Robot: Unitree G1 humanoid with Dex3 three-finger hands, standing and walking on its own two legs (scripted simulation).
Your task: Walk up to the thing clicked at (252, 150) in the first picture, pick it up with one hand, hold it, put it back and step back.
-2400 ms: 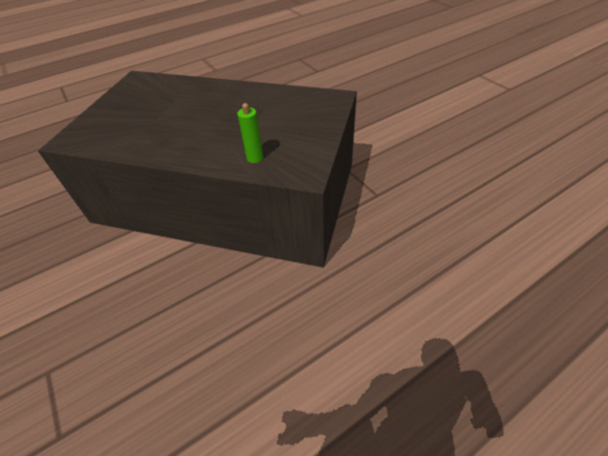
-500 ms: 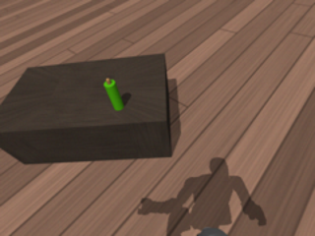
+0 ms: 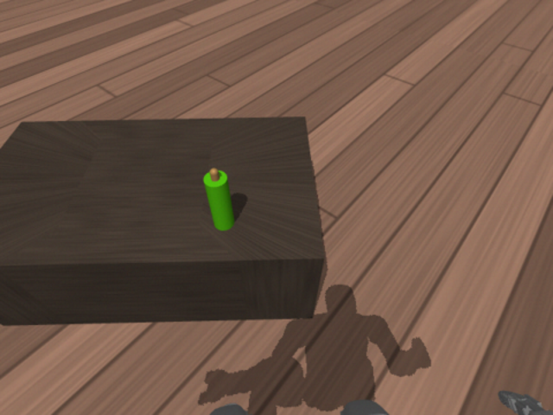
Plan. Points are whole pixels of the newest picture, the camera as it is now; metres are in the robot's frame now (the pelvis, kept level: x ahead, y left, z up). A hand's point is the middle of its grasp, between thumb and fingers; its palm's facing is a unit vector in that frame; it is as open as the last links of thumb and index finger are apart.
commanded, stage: walk up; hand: left
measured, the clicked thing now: (219, 198) +0.68 +0.17 -0.21
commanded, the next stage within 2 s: none
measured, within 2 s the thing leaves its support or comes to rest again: neither
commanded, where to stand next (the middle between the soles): +0.23 +0.04 m, yaw -4 degrees
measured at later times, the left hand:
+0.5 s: hand (105, 349) +0.25 +0.31 -0.09, palm faces -0.06 -0.89 -0.45, open 7.4 cm
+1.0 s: hand (101, 363) +0.25 +0.34 -0.15, palm faces -0.11 -0.92 -0.37, open 7.4 cm
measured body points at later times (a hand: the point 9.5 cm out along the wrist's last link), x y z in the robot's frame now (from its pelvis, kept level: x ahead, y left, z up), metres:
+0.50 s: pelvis +0.15 +0.04 +0.02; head +0.17 +0.01 +0.47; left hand +0.25 +0.35 -0.06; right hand +0.19 -0.26 -0.12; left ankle +0.13 +0.19 -0.64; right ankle +0.20 -0.05 -0.71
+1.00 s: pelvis +0.16 +0.07 +0.00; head +0.20 +0.08 +0.45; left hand +0.25 +0.39 -0.13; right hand +0.21 -0.28 -0.10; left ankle +0.24 +0.23 -0.71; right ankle +0.13 -0.07 -0.71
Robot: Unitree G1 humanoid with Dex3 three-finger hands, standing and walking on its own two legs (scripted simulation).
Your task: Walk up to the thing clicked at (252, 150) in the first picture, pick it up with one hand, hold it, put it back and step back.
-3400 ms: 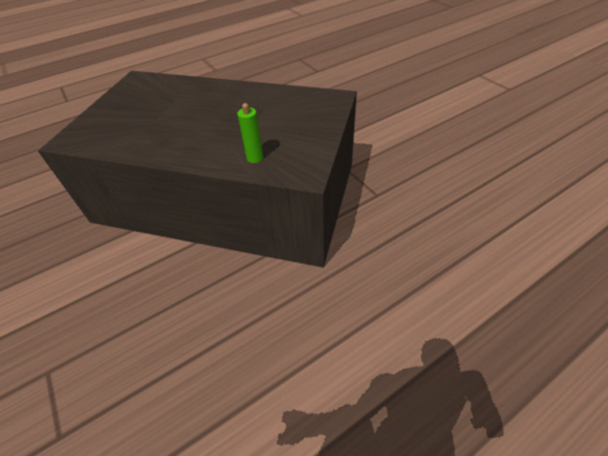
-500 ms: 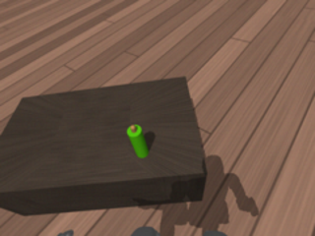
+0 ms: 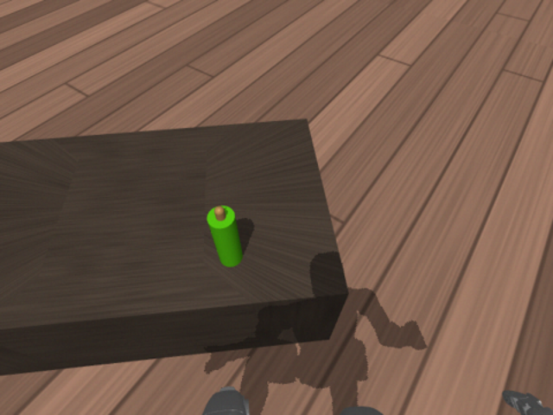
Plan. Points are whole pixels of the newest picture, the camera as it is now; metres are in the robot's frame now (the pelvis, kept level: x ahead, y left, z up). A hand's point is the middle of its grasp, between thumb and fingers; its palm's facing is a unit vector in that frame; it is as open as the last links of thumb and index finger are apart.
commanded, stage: walk up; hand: left
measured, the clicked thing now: (225, 234) +0.51 +0.15 -0.21
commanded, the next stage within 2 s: stand in 1.50 s
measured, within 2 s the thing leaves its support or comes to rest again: neither
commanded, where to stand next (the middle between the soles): +0.08 -0.02 m, yaw +2 degrees
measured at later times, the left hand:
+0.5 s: hand out of the picture +0.10 +0.24 -0.12, palm faces +0.02 -0.94 -0.34, open 7.4 cm
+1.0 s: hand out of the picture +0.09 +0.25 -0.12, palm faces +0.06 -0.94 -0.33, open 7.4 cm
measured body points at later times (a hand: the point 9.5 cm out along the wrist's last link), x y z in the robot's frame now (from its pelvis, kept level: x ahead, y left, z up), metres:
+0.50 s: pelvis +0.00 -0.02 +0.02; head +0.00 -0.03 +0.47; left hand +0.10 +0.28 -0.10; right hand +0.09 -0.32 -0.11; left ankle +0.04 +0.14 -0.71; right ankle -0.02 -0.14 -0.71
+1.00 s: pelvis +0.02 -0.01 +0.03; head +0.03 +0.00 +0.48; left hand +0.09 +0.30 -0.10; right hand +0.12 -0.30 -0.09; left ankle +0.04 +0.14 -0.71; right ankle -0.02 -0.14 -0.71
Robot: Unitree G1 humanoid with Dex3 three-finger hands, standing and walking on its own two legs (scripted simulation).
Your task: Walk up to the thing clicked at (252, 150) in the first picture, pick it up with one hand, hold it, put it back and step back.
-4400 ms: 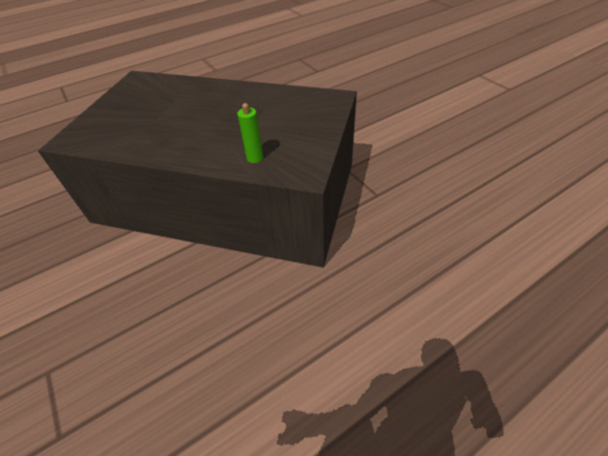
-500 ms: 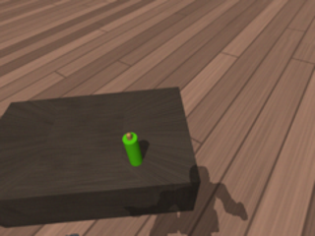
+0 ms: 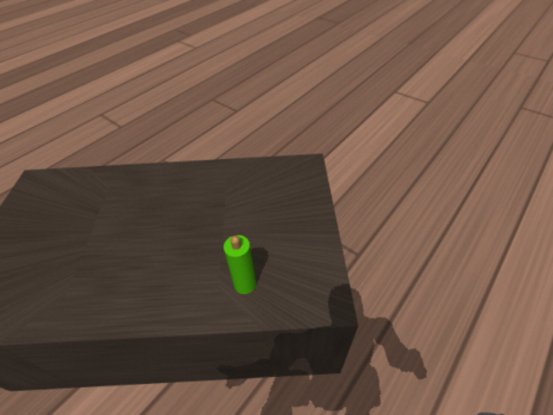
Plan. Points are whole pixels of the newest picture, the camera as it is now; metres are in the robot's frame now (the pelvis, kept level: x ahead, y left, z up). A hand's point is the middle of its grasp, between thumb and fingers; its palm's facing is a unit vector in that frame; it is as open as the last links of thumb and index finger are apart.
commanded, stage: walk up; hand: left
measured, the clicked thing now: (240, 262) +0.50 +0.13 -0.25
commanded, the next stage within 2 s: stand in 0.50 s
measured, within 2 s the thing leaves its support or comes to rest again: neither
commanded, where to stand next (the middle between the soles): +0.06 -0.02 m, yaw -1 degrees
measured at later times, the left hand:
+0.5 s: hand out of the picture +0.08 +0.26 -0.16, palm faces +0.03 -0.95 -0.32, open 7.4 cm
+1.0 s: hand out of the picture +0.06 +0.27 -0.15, palm faces +0.00 -0.94 -0.34, open 7.4 cm
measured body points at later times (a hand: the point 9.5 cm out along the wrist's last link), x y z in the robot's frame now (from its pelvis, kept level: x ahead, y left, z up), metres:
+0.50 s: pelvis +0.00 +0.01 +0.00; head +0.01 +0.01 +0.45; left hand +0.07 +0.31 -0.13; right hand +0.09 -0.29 -0.12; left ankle +0.03 +0.15 -0.74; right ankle -0.04 -0.13 -0.74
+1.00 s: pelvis -0.01 +0.01 +0.01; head +0.00 +0.01 +0.45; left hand +0.06 +0.31 -0.13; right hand +0.08 -0.29 -0.13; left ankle +0.03 +0.15 -0.74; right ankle -0.04 -0.13 -0.74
